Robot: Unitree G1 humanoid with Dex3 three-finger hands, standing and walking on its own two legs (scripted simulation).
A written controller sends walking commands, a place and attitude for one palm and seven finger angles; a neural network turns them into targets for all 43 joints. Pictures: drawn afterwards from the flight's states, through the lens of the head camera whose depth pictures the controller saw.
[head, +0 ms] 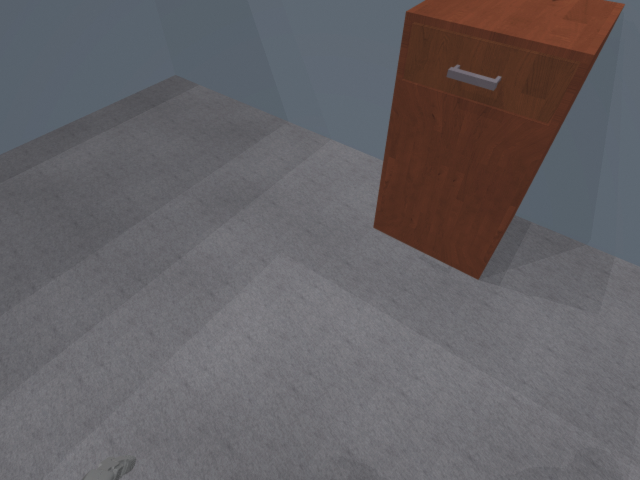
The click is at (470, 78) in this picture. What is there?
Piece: drawer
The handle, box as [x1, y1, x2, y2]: [446, 65, 501, 90]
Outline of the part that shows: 446,76 492,90 495,88 496,84 501,77 497,76 495,79 482,76 461,70 459,68 459,65 450,67 448,69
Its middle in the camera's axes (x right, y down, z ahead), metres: +0.42 -0.44 +1.05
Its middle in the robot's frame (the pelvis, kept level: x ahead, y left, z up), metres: +1.10 -0.37 +0.00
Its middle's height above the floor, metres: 0.77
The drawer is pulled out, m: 0.00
